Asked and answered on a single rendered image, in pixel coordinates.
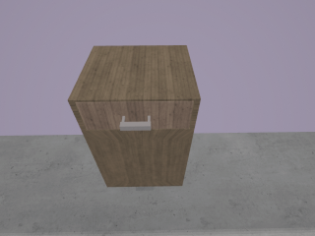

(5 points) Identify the handle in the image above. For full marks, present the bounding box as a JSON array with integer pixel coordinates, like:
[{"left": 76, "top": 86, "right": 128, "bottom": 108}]
[{"left": 119, "top": 115, "right": 152, "bottom": 131}]

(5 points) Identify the drawer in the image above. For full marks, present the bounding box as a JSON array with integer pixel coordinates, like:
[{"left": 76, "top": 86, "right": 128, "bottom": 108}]
[{"left": 75, "top": 100, "right": 194, "bottom": 130}]

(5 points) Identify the cabinet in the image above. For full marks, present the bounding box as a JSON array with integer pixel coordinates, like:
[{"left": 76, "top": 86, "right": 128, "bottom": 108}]
[{"left": 68, "top": 45, "right": 201, "bottom": 188}]

